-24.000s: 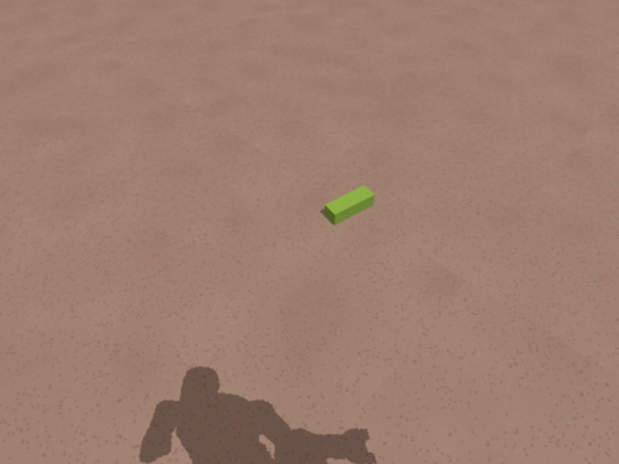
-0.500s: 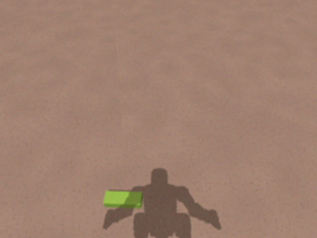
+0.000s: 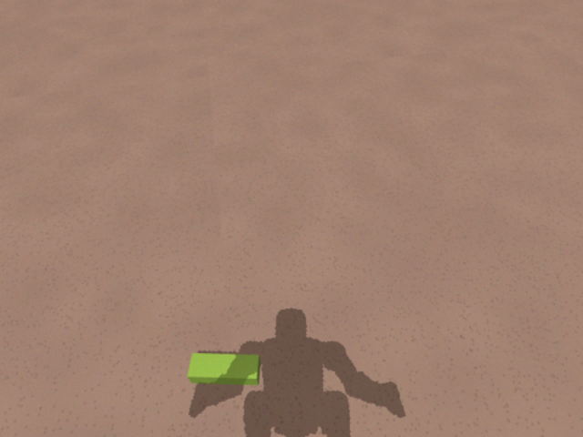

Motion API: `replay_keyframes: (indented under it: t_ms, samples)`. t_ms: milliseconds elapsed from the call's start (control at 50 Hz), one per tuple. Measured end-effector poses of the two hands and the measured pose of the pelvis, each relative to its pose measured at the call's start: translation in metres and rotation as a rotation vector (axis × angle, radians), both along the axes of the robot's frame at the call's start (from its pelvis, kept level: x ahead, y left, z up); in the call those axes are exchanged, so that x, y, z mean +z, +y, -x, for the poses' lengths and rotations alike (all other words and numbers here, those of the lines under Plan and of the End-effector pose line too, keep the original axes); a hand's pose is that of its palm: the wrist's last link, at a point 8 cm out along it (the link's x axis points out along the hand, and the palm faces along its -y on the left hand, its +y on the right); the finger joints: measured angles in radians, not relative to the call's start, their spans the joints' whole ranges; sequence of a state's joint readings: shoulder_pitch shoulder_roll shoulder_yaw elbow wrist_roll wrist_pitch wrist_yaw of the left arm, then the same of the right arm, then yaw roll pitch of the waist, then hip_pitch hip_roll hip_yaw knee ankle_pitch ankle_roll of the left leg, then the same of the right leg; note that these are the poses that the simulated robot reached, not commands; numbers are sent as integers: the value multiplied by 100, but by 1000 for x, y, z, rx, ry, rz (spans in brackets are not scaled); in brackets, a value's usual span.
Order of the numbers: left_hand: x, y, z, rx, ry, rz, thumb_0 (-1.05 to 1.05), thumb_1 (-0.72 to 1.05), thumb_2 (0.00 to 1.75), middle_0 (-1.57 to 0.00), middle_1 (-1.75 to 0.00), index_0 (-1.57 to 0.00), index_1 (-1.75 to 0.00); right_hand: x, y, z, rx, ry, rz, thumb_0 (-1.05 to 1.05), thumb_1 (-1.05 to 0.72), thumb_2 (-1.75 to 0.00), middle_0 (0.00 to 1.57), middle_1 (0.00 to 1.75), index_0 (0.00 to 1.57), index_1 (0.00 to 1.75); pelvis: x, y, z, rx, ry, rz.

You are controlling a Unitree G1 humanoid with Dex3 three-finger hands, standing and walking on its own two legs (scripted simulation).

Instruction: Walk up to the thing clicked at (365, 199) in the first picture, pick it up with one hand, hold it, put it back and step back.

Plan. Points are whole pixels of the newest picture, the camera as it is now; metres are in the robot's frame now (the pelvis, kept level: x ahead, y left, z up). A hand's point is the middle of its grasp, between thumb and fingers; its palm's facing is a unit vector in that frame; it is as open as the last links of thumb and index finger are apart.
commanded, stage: stand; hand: left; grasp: from above
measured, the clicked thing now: (225, 369) +0.46 +0.25 -0.75
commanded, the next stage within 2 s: rise first in 0.04 s
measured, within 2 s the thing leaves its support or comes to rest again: neither
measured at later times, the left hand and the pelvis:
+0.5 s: hand out of the picture +0.16 +0.25 -0.18, palm faces -0.06 -0.93 -0.37, open 11.1 cm; pelvis -0.01 +0.01 -0.03, yaw -2 degrees
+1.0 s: hand out of the picture +0.14 +0.27 -0.23, palm faces -0.17 -0.88 -0.44, open 14.2 cm; pelvis -0.01 +0.02 -0.10, yaw -2 degrees
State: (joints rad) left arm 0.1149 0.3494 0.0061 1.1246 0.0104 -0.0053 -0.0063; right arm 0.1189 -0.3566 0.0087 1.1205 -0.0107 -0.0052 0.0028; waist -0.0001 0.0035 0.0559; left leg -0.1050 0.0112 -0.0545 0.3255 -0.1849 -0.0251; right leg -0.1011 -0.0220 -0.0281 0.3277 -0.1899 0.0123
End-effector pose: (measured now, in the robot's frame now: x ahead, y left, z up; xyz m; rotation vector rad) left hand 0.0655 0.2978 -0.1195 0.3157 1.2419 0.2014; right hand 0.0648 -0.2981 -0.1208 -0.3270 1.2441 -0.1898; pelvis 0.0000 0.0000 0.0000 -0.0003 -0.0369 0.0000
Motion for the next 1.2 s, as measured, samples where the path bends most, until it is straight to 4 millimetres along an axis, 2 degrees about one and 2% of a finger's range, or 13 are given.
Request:
replay_keyframes:
  t_ms: [160,240,360,440,600,720,960,1200]
  samples:
    - [1,1,-4,-3,-12,-1,1,90,90,-20,-30,-20,-30,1,1,-1,0,-9,3,0,-90,-90,21,30,20,30,0,1,0,-1,-4,-1]
    - [0,-3,-27,29,-104,9,1,84,92,-18,-37,-18,-37,0,11,-9,-10,-111,-10,0,-91,-90,20,30,20,30,-5,2,8,0,41,0]
    - [-12,-4,-75,-37,-156,26,1,55,95,-10,-66,-11,-65,-8,32,-9,-34,-179,-46,0,-92,-90,20,30,20,30,-18,2,18,-17,129,0]
    - [-15,-3,-88,-78,-164,1,1,29,97,-6,-85,-8,-84,-13,42,-6,-57,-201,-66,0,-92,-90,21,30,20,30,-26,5,16,-29,156,2]
    - [-36,1,-77,-93,-74,-40,0,-22,99,-6,-102,-7,-101,-24,51,-21,-49,-283,-71,1,-92,-90,21,30,20,30,-45,14,12,-35,220,11]
    - [-54,4,-74,-117,-104,-58,0,-43,100,-6,-105,-7,-104,-34,55,-44,-8,-346,-46,1,-90,-89,21,30,20,30,-67,18,11,-34,272,17]
    - [-68,9,-72,-190,-98,-98,0,-55,101,-7,-105,-7,-106,-46,70,-81,47,-446,-36,1,-91,-90,21,30,20,30,-91,23,7,-30,340,34]
    - [-87,9,-69,-241,-107,-144,0,-56,98,-9,-105,-9,-105,-75,72,-84,74,-458,-56,1,-93,-90,21,30,20,30,-120,20,13,-27,403,37]
